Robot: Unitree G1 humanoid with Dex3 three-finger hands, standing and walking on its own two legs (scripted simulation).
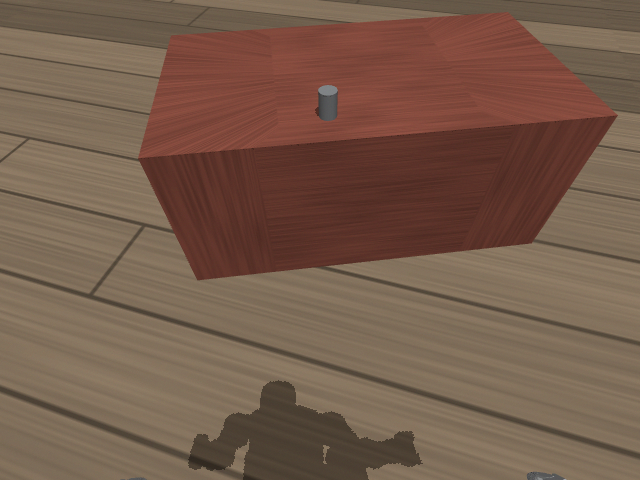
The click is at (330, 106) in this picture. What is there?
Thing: squat round
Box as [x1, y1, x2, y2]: [318, 85, 337, 120]
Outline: 324,85 318,89 319,117 324,120 331,120 336,117 337,89 331,85
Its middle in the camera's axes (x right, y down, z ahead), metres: +0.02 -0.39 +1.10
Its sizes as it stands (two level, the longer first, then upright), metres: 0.054 0.054 0.081
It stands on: a support 0.60 m high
